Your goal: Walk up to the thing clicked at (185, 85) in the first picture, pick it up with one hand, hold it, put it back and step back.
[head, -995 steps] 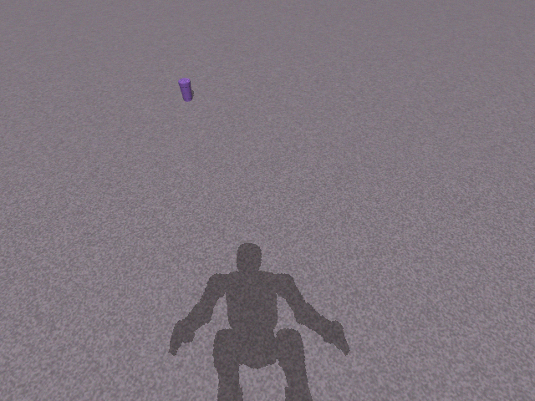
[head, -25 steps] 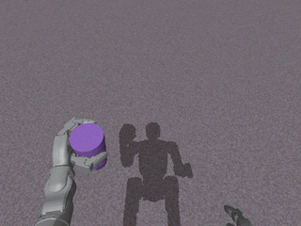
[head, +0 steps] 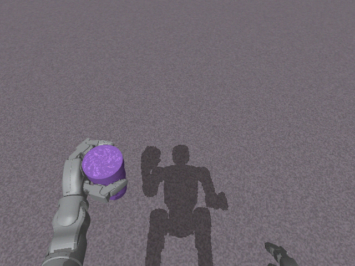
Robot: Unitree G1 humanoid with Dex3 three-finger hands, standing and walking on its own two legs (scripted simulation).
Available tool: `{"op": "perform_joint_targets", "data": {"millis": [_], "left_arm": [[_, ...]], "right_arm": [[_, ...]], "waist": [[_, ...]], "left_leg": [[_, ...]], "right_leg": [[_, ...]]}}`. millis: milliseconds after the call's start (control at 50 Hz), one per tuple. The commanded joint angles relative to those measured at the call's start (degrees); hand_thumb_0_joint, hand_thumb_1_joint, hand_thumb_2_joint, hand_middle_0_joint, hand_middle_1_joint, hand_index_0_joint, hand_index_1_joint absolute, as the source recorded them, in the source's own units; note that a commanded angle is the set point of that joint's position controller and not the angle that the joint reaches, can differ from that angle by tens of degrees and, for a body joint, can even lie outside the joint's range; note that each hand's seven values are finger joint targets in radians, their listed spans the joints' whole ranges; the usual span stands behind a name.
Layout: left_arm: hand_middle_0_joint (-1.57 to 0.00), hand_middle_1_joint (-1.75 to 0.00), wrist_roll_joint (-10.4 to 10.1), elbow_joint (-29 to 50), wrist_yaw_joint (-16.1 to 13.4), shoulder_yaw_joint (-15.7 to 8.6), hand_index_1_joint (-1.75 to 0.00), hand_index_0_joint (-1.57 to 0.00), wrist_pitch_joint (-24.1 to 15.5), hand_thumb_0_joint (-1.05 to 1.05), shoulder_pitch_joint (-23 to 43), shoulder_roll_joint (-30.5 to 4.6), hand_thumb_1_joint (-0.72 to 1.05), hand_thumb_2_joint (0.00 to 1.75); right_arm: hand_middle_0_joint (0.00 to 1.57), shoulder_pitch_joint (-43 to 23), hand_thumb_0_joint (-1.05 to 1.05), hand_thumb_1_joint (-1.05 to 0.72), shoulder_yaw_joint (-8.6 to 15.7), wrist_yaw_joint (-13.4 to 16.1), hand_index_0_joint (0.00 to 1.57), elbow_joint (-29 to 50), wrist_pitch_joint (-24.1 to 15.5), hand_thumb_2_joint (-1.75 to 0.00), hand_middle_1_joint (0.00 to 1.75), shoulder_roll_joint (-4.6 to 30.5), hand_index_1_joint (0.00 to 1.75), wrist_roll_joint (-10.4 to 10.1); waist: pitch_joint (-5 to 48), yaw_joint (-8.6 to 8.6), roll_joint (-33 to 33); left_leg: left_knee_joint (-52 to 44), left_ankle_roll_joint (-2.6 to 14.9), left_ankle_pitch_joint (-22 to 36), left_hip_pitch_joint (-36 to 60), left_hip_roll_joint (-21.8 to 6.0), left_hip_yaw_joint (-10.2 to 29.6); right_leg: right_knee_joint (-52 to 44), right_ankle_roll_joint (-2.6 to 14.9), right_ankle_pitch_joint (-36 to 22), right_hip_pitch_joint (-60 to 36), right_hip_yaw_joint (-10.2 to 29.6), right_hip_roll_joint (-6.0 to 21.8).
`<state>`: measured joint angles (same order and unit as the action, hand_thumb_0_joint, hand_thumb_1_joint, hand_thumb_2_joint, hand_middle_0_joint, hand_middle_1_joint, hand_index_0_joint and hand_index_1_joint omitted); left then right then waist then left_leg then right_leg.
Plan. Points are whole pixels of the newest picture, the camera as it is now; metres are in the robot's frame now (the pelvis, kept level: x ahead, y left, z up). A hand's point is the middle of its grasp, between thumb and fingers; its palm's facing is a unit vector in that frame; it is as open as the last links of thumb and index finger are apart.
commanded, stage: hold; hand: left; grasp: from the side
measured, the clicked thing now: (109, 176) +0.33 +0.16 +0.01
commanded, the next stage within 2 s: crouch in 1.40 s
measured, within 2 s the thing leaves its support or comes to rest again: neither
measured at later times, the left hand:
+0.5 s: hand (105, 172) +0.33 +0.17 +0.03, palm faces +0.12 -0.99 -0.04, open 10.7 cm
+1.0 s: hand (104, 172) +0.32 +0.17 +0.03, palm faces +0.11 -0.99 -0.04, open 10.7 cm
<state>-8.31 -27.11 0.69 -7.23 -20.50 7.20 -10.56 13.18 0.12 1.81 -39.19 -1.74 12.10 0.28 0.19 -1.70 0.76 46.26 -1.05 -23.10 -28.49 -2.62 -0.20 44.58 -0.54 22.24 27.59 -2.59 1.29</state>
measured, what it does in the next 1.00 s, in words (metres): stands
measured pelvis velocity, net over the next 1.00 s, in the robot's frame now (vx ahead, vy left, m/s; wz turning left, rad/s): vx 0.00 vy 0.00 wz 0.00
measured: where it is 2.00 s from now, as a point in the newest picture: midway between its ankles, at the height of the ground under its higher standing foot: outside the picture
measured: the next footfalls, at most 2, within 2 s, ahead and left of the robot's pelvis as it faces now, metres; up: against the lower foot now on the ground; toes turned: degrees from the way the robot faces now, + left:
none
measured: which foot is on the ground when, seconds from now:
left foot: down 0.00-1.00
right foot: down 0.00-1.00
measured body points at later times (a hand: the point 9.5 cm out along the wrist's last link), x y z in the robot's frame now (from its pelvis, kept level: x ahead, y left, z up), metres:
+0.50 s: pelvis +0.00 +0.00 +0.00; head +0.05 +0.00 +0.45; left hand +0.31 +0.22 +0.04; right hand +0.12 -0.24 -0.11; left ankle +0.00 +0.13 -0.71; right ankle +0.00 -0.13 -0.71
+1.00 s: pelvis +0.00 +0.00 +0.00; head +0.05 +0.01 +0.45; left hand +0.31 +0.22 +0.04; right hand +0.12 -0.24 -0.11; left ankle +0.00 +0.13 -0.71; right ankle +0.00 -0.13 -0.71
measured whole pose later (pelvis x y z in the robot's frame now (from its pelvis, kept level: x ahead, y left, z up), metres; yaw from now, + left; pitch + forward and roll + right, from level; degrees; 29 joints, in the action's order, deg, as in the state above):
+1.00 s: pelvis +0.00 +0.00 +0.00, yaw +0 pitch +6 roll -1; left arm -7.9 -24.3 0.1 -6.2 -20.1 5.3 -10.1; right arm 13.4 0.4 1.7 -39.3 -2.2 12.2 0.1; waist 0.5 -1.5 0.8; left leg 47.0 -0.8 -23.6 -28.9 -2.5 0.0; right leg 44.8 -0.8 22.5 27.8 -2.6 1.3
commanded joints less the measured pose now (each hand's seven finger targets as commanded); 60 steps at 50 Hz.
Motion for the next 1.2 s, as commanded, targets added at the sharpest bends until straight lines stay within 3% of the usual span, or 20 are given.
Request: {"op": "perform_joint_targets", "data": {"millis": [0, 80, 140, 220, 280, 320, 340, 400, 440, 480, 540, 600, 640, 680, 740, 800, 820, 980, 1040, 1180], "left_arm": [[-1.23, -1.35, -1.9, 20.1, -0.1, -4.1, -1.35, -1.24, -7.9, 0.0, 19.5, -8.1, 0.18, 1.18], [-1.22, -1.35, -2.1, 19.7, -0.3, -2.1, -1.35, -1.24, -7.3, 0.0, 17.3, -5.6, 0.15, 1.19], [-1.2, -1.33, -1.6, 24.4, -1.0, -4.2, -1.33, -1.21, -7.8, 0.0, 23.7, -9.2, 0.17, 1.17], [-1.22, -1.35, -1.8, 20.6, -1.0, -4.5, -1.36, -1.23, -7.6, 0.0, 21.2, -8.2, 0.17, 1.2], [-1.22, -1.35, -1.7, 20.1, -0.2, -2.6, -1.35, -1.23, -7.5, 0.0, 20.5, -6.7, 0.19, 1.2], [-1.23, -1.36, -1.8, 19.1, -0.3, -4.1, -1.37, -1.24, -7.3, 0.0, 18.3, -7.6, 0.15, 1.2], [-1.22, -1.34, -1.8, 20.1, -0.2, -2.3, -1.35, -1.23, -7.3, 0.0, 19.3, -6.5, 0.13, 1.19], [-1.22, -1.34, -1.7, 19.4, -0.3, -1.2, -1.34, -1.23, -7.2, 0.0, 18.0, -5.4, 0.15, 1.18], [-1.21, -1.34, -1.7, 22.6, -0.8, -3.2, -1.34, -1.22, -7.6, 0.0, 19.9, -7.6, 0.14, 1.18], [-1.2, -1.32, -1.7, 25.8, -1.0, -3.0, -1.33, -1.21, -7.6, 0.0, 22.1, -7.6, 0.16, 1.17], [-1.2, -1.34, -1.7, 20.1, -1.2, -3.3, -1.35, -1.22, -6.5, 0.0, 18.4, -6.9, 0.14, 1.19], [-1.19, -1.33, -1.2, 23.5, -1.3, -3.6, -1.34, -1.2, -7.3, 0.0, 22.9, -8.2, 0.15, 1.19], [-1.22, -1.36, -1.3, 17.8, -1.1, -3.8, -1.36, -1.23, -6.5, 0.0, 18.5, -7.1, 0.16, 1.21], [-1.22, -1.36, -1.8, 20.5, -0.7, -4.4, -1.37, -1.23, -7.3, 0.0, 21.0, -7.9, 0.16, 1.21], [-1.22, -1.36, -1.6, 17.1, -0.1, -2.8, -1.37, -1.23, -6.8, 0.0, 17.1, -6.2, 0.14, 1.21], [-1.2, -1.35, -1.6, 21.3, -0.3, -3.4, -1.35, -1.21, -7.5, 0.0, 19.3, -7.6, 0.16, 1.21], [-1.2, -1.34, -1.5, 24.2, -0.3, -2.1, -1.34, -1.21, -7.8, 0.0, 21.7, -7.2, 0.15, 1.19], [-1.21, -1.35, -1.3, 22.1, -1.3, -2.8, -1.35, -1.22, -6.8, 0.0, 18.3, -6.7, 0.15, 1.19], [-1.19, -1.34, -1.2, 24.0, -1.2, -3.3, -1.34, -1.2, -7.4, 0.0, 23.2, -7.9, 0.14, 1.19], [-1.22, -1.35, -1.2, 21.4, -0.6, -2.8, -1.36, -1.23, -7.1, 0.0, 20.5, -7.5, 0.17, 1.2]], "right_arm": [[0.2, -1.2, 0.0, -0.92, 2.8, 0.3, 0.2, 6.6, -2.0, -0.91, 0.3, 7.7, 0.3, -0.3], [0.2, -1.1, 0.0, -0.92, 2.5, 0.3, 0.2, 6.8, -2.2, -0.91, 0.3, 7.5, 0.3, -0.2], [0.2, -1.1, 0.0, -0.92, 2.5, 0.6, 0.2, 6.5, -2.3, -0.91, 0.3, 7.5, 0.3, -0.3], [0.2, -1.0, 0.0, -0.92, 2.6, 0.7, 0.2, 6.0, -2.4, -0.91, 0.3, 7.6, 0.3, -0.2], [0.2, -1.1, 0.0, -0.92, 2.6, 0.6, 0.2, 6.0, -2.5, -0.91, 0.3, 7.6, 0.3, -0.2], [0.2, -0.6, 0.0, -0.92, 3.0, 0.6, 0.2, 6.1, -2.6, -0.91, 0.3, 8.0, 0.3, -0.3], [0.2, -1.3, 0.0, -0.92, 2.8, 0.4, 0.2, 6.6, -2.5, -0.91, 0.3, 7.6, 0.3, -0.3], [0.2, -0.8, 0.0, -0.92, 3.0, 0.2, 0.2, 6.4, -2.7, -0.91, 0.3, 7.9, 0.3, -0.3], [0.2, -1.2, 0.0, -0.92, 2.8, 0.3, 0.2, 6.7, -2.8, -0.91, 0.3, 7.6, 0.3, -0.4], [0.2, -1.5, 0.0, -0.92, 2.3, 0.5, 0.2, 7.2, -2.8, -0.91, 0.3, 7.0, 0.3, -0.4], [0.2, -0.3, 0.0, -0.92, 2.8, 0.5, 0.2, 5.7, -2.6, -0.91, 0.3, 7.7, 0.3, -0.2], [0.2, -0.9, 0.0, -0.92, 2.6, 0.5, 0.2, 6.3, -2.4, -0.91, 0.3, 7.3, 0.3, -0.2], [0.2, -0.7, 0.0, -0.92, 2.9, 0.5, 0.2, 5.7, -2.3, -0.91, 0.3, 7.8, 0.3, -0.2], [0.2, -1.0, 0.0, -0.92, 2.8, 0.3, 0.2, 6.3, -2.5, -0.91, 0.3, 7.5, 0.3, -0.3], [0.2, -0.4, 0.0, -0.92, 3.2, 0.2, 0.2, 6.2, -2.4, -0.91, 0.3, 8.1, 0.3, -0.1], [0.2, -0.4, 0.0, -0.92, 3.2, -0.1, 0.2, 6.3, -2.5, -0.91, 0.3, 7.9, 0.3, -0.3], [0.2, -0.9, 0.0, -0.92, 2.8, -0.1, 0.2, 7.0, -2.5, -0.91, 0.3, 7.4, 0.3, -0.2], [0.2, -1.5, 0.0, -0.92, 2.5, 0.6, 0.2, 7.3, -2.7, -0.91, 0.3, 7.2, 0.3, -0.3], [0.2, -1.6, 0.0, -0.92, 2.6, 0.4, 0.2, 6.7, -2.7, -0.91, 0.3, 7.2, 0.3, -0.3], [0.2, -0.7, 0.0, -0.92, 2.8, 0.1, 0.2, 7.1, -2.6, -0.91, 0.3, 7.5, 0.3, -0.3]], "waist": [[19.1, 0.58, 1.5], [19.7, 0.04, 1.5], [19.1, 0.04, 3.0], [18.6, 0.03, 2.2], [18.7, -0.35, 2.1], [19.2, 0.35, 0.8], [18.8, 0.11, 1.7], [19.1, -0.27, 2.3], [20.6, 0.18, 1.0], [21.5, 0.36, 2.2], [19.8, -0.1, 1.4], [19.8, 0.05, 3.1], [18.2, -0.03, 1.0], [18.9, 0.32, 1.7], [19.6, -0.35, 0.7], [20.9, 0.51, 2.5], [21.9, -0.09, 3.3], [19.9, -0.15, 0.6], [19.4, -0.03, 3.8], [21.3, 0.2, 2.9]], "left_leg": [[-5.9, 1.11, 14.8, 7.5, 2.3, -0.3], [-5.8, 0.88, 16.8, 8.6, 2.0, 0.0], [-6.3, 0.93, 14.7, 8.6, 2.0, 0.0], [-6.3, 0.95, 14.6, 8.7, 1.9, 0.2], [-6.0, 0.94, 15.2, 8.8, 1.9, 0.2], [-6.0, 1.11, 15.5, 8.4, 2.0, 0.1], [-6.1, 0.95, 15.1, 8.2, 2.0, 0.0], [-5.8, 0.76, 16.6, 9.2, 1.9, 0.2], [-5.7, 0.97, 16.7, 9.4, 1.9, 0.2], [-5.3, 1.06, 17.9, 9.2, 2.1, 0.0], [-5.0, 1.15, 19.8, 9.1, 1.9, 0.1], [-5.7, 0.83, 18.4, 9.5, 1.8, 0.3], [-5.7, 1.04, 17.0, 8.5, 1.8, 0.3], [-5.5, 1.11, 17.2, 8.3, 1.9, 0.1], [-5.1, 1.22, 18.5, 8.9, 1.8, 0.2], [-5.0, 0.96, 19.8, 9.4, 1.8, 0.3], [-4.7, 0.97, 19.8, 9.9, 1.8, 0.3], [-5.2, 1.23, 16.5, 8.4, 1.9, 0.2], [-5.9, 0.92, 14.6, 8.6, 1.8, 0.3], [-4.8, 0.81, 19.8, 9.7, 1.6, 0.6]], "right_leg": [[-5.6, 0.67, -17.3, -7.7, 0.3, -1.3], [-5.2, 0.83, -18.4, -7.4, 0.0, -1.7], [-5.6, 0.82, -16.8, -6.6, 0.2, -1.5], [-5.3, 0.8, -16.4, -6.1, 0.0, -1.6], [-5.2, 0.76, -17.1, -6.2, 0.0, -1.6], [-5.4, 0.71, -17.6, -6.9, 0.1, -1.5], [-5.5, 0.78, -17.1, -6.9, 0.1, -1.5], [-5.0, 0.9, -17.7, -6.0, -0.2, -1.7], [-5.2, 0.69, -18.5, -7.4, 0.0, -1.6], [-5.2, 0.58, -20.2, -8.5, 0.2, -1.4], [-4.9, 0.58, -21.3, -7.6, 0.0, -1.6], [-4.8, 0.91, -19.3, -7.0, -0.1, -1.6], [-5.2, 0.72, -18.4, -6.4, -0.2, -1.6], [-4.9, 0.72, -19.0, -6.9, 0.0, -1.4], [-4.8, 0.65, -19.9, -6.9, -0.1, -1.6], [-4.3, 0.91, -20.4, -7.0, -0.3, -1.6], [-4.3, 0.93, -20.7, -7.2, -0.1, -1.6], [-5.2, 0.59, -18.7, -7.3, -0.1, -1.5], [-4.9, 1.01, -16.2, -5.4, -0.1, -1.5], [-4.0, 1.04, -19.8, -6.9, -0.5, -1.8]]}}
